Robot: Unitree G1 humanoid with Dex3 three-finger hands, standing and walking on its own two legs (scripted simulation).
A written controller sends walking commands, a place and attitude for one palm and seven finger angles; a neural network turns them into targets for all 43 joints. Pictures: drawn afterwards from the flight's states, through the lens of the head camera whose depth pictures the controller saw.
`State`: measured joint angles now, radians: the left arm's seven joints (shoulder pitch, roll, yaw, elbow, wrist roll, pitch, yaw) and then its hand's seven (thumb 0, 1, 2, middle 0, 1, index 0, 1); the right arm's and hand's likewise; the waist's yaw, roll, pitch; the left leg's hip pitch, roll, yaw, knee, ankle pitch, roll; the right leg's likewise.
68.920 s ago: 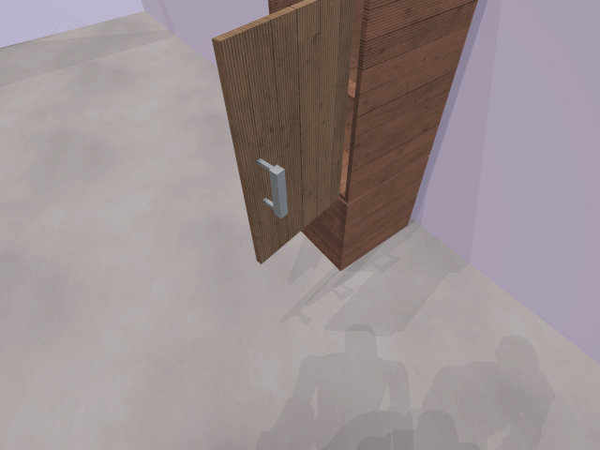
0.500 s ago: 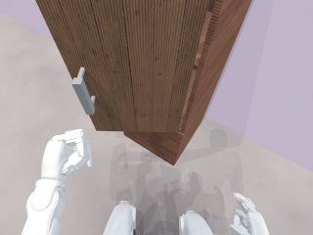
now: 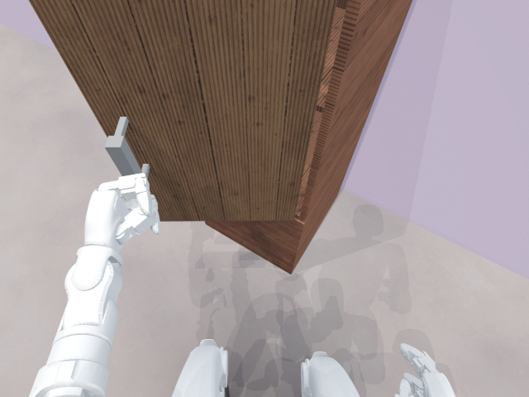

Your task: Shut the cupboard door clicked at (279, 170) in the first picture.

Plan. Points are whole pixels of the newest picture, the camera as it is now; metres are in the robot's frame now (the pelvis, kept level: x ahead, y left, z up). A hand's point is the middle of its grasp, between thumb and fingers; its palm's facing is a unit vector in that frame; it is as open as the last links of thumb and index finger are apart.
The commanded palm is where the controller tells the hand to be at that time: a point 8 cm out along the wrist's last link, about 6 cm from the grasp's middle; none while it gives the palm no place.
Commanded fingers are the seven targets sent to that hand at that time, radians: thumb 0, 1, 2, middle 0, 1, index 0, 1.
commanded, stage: bring the fist close to the handle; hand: left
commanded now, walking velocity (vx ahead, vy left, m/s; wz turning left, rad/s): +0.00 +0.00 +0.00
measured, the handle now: (132, 159) +0.48 +0.23 +0.04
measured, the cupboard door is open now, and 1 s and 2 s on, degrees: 33 29 14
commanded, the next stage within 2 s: push the door shut along its arc in 0.44 s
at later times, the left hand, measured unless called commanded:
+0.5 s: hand (151, 208) +0.38 +0.18 +0.05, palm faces +0.03 -1.00 -0.02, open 3.1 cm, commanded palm +0.36 +0.23 +0.05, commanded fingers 0.00 0.90 0.90 -1.30 -1.50 -1.30 -1.50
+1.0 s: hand (148, 188) +0.42 +0.19 +0.04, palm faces -0.07 -1.00 -0.02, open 3.1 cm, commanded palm +0.42 +0.23 +0.05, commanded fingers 0.00 0.90 0.90 -1.30 -1.50 -1.30 -1.50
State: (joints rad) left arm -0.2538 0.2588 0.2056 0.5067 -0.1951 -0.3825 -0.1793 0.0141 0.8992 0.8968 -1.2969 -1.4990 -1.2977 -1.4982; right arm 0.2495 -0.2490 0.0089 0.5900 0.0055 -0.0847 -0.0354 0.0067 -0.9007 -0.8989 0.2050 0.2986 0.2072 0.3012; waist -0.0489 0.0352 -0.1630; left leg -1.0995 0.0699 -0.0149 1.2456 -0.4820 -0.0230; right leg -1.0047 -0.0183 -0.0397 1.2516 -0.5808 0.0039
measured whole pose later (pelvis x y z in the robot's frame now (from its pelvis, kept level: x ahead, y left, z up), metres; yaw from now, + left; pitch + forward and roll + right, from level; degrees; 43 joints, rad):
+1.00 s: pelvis -0.01 +0.01 -0.01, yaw +0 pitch +21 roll -3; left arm -0.59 0.36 0.29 0.90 -0.19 -0.46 -0.33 0.02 0.90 0.90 -1.32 -1.50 -1.33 -1.50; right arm 0.28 -0.26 0.01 0.66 0.01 -0.04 -0.04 0.00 -0.90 -0.90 0.21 0.30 0.21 0.30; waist -0.07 0.03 -0.14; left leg -1.18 0.07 -0.02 1.28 -0.48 -0.01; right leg -1.07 -0.02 -0.04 1.27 -0.57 0.01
